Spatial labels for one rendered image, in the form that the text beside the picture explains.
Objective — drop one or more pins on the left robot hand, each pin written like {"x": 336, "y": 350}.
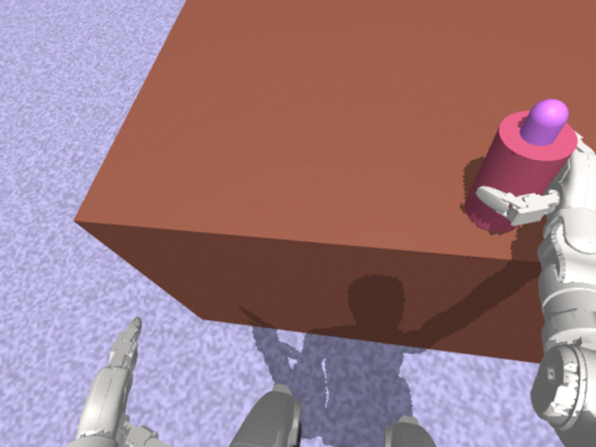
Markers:
{"x": 104, "y": 411}

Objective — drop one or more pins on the right robot arm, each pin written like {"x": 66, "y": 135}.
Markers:
{"x": 564, "y": 390}

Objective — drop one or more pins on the right robot hand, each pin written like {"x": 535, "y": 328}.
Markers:
{"x": 573, "y": 187}

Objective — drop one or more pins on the bottle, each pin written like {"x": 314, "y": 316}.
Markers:
{"x": 528, "y": 151}

